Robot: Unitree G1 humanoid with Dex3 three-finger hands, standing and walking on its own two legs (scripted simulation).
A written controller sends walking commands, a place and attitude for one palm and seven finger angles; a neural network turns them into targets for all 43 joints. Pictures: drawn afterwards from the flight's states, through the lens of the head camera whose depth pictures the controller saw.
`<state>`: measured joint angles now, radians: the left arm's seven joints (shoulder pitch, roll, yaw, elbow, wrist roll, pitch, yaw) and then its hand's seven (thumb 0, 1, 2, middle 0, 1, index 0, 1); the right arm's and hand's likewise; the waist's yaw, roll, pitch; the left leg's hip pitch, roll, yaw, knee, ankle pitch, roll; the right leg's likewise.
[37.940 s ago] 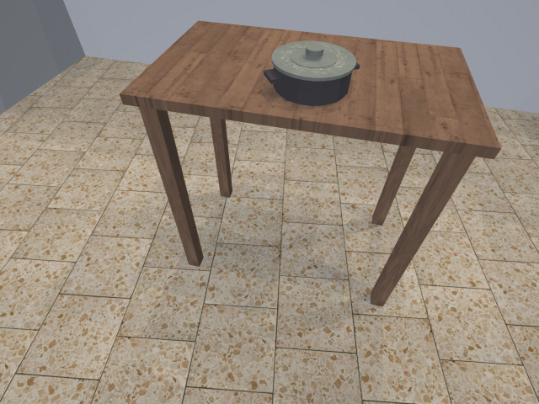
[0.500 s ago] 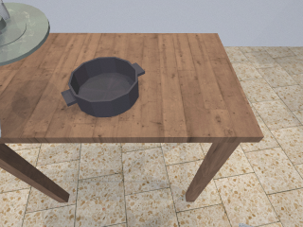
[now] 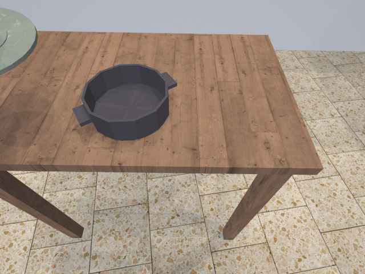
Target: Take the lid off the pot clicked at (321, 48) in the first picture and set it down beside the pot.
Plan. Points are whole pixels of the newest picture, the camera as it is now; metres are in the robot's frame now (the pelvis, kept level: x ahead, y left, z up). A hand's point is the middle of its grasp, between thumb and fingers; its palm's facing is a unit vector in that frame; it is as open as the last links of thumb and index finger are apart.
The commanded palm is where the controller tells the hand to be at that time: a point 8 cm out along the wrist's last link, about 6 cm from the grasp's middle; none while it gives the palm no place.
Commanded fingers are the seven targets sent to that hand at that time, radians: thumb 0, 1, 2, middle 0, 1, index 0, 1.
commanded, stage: move the lid sideways beside the pot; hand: left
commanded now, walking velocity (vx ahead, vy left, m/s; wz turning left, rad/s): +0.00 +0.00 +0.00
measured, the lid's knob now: out of the picture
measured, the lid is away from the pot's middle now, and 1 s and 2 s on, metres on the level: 0.24 0.25 0.23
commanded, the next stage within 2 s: lower the lid onto the table in 0.04 s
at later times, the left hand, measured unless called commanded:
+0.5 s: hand out of the picture +0.46 +0.34 +0.27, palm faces -0.22 -0.25 -0.94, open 7.4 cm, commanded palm +0.47 +0.35 +0.35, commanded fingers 0.00 0.79 0.86 -0.90 -1.11 -0.79 -1.03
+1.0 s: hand out of the picture +0.45 +0.36 +0.24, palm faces -0.29 -0.25 -0.92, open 7.4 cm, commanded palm +0.48 +0.36 +0.32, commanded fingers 0.00 0.79 0.86 -0.90 -1.11 -0.79 -1.03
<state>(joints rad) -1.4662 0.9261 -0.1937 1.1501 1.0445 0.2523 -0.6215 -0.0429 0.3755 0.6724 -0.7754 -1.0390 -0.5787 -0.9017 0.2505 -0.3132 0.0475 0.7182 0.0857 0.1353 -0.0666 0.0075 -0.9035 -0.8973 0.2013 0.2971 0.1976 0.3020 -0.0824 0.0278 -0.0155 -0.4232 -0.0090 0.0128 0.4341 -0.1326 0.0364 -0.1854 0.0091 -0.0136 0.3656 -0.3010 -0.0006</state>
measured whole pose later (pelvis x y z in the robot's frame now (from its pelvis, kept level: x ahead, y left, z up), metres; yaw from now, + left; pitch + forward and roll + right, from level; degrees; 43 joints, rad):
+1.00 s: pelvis +0.00 +0.00 +0.00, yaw -1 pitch +8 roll -1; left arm -1.39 0.95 -0.13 1.26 1.03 0.20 -0.59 -0.05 0.38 0.67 -0.78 -1.04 -0.57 -0.90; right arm 0.30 -0.32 0.03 0.70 0.09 0.15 -0.05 0.01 -0.90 -0.90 0.20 0.30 0.20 0.30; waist -0.12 0.02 -0.02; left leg -0.46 0.00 0.03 0.49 -0.17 0.04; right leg -0.22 0.02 0.00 0.40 -0.32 0.00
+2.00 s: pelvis -0.01 +0.01 -0.01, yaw -1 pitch +9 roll -2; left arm -1.29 0.90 -0.11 1.29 1.02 0.08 -0.54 -0.05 0.39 0.67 -0.78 -1.04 -0.56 -0.90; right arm 0.32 -0.32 0.02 0.71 0.08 0.14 -0.07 0.01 -0.90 -0.90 0.20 0.30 0.20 0.30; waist -0.14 0.02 -0.04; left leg -0.55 0.01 0.02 0.57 -0.18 0.05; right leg -0.31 0.02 0.00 0.49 -0.34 0.01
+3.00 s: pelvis -0.02 +0.02 -0.02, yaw -2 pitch +14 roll -4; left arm -1.30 0.91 -0.12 1.36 1.02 0.02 -0.49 -0.04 0.38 0.64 -0.81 -1.05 -0.56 -0.95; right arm 0.36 -0.31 0.03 0.71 0.08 0.14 -0.08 0.00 -0.90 -0.90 0.20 0.30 0.20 0.30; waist -0.16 0.03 -0.06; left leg -0.71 0.02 0.02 0.70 -0.23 0.06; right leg -0.47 0.03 0.00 0.62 -0.39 0.02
